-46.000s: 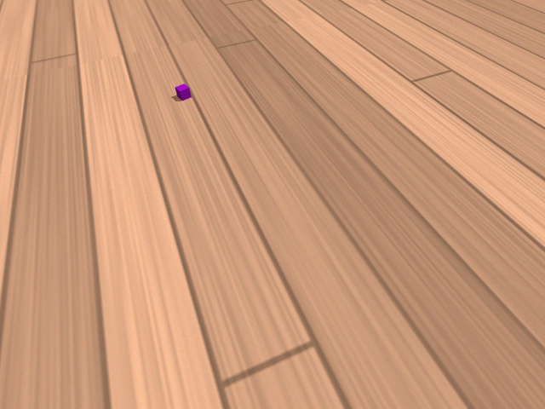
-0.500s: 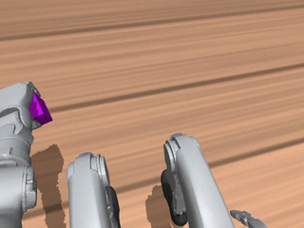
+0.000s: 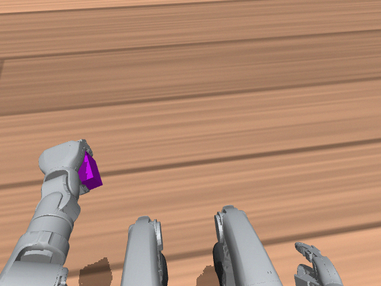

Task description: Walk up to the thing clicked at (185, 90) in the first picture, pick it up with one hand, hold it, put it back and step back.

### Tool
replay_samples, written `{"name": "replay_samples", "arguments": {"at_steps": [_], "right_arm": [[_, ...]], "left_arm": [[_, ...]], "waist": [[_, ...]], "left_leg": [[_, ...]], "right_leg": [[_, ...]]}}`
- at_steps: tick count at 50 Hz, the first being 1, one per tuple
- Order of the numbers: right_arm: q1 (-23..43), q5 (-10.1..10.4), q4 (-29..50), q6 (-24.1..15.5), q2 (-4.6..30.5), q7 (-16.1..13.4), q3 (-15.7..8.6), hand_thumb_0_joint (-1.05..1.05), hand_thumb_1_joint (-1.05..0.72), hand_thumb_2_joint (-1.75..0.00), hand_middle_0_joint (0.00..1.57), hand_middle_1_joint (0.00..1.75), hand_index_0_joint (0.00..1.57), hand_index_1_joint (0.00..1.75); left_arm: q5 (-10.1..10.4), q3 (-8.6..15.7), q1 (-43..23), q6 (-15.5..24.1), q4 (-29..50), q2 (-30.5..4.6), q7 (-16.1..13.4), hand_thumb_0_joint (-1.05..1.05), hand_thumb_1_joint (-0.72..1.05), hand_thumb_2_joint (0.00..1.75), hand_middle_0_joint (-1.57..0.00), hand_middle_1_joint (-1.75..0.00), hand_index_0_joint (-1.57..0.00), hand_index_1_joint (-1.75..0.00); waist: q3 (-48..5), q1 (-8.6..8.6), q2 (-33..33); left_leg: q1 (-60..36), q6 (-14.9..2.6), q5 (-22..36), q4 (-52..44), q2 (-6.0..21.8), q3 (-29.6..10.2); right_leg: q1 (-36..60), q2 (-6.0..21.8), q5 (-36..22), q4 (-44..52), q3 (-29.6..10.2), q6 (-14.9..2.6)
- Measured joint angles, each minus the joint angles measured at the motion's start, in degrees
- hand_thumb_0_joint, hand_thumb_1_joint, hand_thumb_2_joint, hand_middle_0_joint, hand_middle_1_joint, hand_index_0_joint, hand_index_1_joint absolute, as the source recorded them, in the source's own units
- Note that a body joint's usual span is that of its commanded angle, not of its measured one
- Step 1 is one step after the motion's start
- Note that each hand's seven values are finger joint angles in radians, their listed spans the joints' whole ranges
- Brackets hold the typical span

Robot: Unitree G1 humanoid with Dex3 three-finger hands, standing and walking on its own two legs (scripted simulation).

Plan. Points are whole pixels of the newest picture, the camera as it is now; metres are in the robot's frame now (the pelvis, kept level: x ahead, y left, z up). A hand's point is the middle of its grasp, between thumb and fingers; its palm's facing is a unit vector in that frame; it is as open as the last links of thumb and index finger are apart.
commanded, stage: lift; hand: left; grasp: from above
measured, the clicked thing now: (80, 173) +0.40 +0.26 -0.12
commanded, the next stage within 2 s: hold in 0.82 s
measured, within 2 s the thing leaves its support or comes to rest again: neither
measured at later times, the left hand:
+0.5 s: hand (55, 152) +0.38 +0.23 +0.06, palm faces -0.42 -0.17 -0.89, open 10.3 cm
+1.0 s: hand (37, 122) +0.40 +0.22 +0.13, palm faces -0.41 -0.17 -0.90, open 10.3 cm
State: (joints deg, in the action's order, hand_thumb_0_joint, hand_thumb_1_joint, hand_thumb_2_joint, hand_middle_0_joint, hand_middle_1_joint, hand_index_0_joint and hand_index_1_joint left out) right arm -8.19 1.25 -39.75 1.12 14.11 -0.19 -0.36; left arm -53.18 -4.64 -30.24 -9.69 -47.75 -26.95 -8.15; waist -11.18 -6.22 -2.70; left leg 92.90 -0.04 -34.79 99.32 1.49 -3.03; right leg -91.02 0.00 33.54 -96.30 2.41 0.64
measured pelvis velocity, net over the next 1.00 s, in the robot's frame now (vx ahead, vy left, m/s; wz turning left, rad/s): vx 0.09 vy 0.00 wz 0.02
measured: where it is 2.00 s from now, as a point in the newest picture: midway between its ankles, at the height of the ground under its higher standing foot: outside the picture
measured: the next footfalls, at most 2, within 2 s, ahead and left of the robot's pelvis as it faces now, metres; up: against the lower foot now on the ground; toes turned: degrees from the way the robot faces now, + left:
none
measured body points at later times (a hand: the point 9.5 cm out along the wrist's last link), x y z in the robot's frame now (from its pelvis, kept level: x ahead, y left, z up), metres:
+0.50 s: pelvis +0.05 +0.00 +0.15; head +0.12 +0.00 +0.60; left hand +0.40 +0.23 +0.11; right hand +0.13 -0.26 +0.02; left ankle +0.08 +0.12 -0.51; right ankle +0.09 -0.13 -0.51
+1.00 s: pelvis +0.09 +0.00 +0.21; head +0.12 -0.01 +0.66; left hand +0.41 +0.22 +0.18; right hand +0.18 -0.27 +0.08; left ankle +0.08 +0.12 -0.51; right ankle +0.09 -0.13 -0.51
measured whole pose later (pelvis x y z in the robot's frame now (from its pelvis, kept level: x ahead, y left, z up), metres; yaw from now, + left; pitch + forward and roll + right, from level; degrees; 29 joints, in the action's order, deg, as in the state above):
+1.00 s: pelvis +0.09 +0.00 +0.21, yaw +1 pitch +9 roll -1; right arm -14.1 2.7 -44.0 -2.7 14.3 -1.7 -1.9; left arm -51.6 -12.5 -19.4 -14.2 -47.4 -17.5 -9.1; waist -5.2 -2.8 -2.1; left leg 30.7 0.4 -21.4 42.9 1.5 0.7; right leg -30.5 0.0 20.5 -41.8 -0.2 0.4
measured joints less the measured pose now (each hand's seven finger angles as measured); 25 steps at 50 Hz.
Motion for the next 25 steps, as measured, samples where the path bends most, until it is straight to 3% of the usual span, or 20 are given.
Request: {"name": "replay_samples", "arguments": {"at_steps": [13,25], "right_arm": [[-3.53,1.35,-2.27,-2.59,-0.73,-2.89,0.06,0.01,-0.91,-0.9,0.2,0.3,0.2,0.3],[-5.68,1.29,-4.85,-4.52,-0.74,-3.32,-0.37,0.01,-0.9,-0.9,0.2,0.3,0.2,0.3]], "left_arm": [[1.6,-4.33,7.62,-2.8,0.96,4.07,-0.16,0.0,-0.14,0.74,-0.66,-0.68,-0.66,-0.67],[2.42,-6.29,7.96,-4.61,-1.45,7.62,-2.5,0.0,-0.12,0.74,-0.65,-0.71,-0.65,-0.68]], "waist": [[1.29,0.99,0.28],[3.68,1.69,0.08]], "left_leg": [[-23.95,0.2,3.95,-20.39,0.56,1.34],[-40.79,0.32,7.7,-35.91,0.72,2.42]], "right_leg": [[23.36,-0.48,-4.15,20.05,-0.86,-0.21],[39.77,-0.66,-7.93,35.22,-1.64,-0.3]]}}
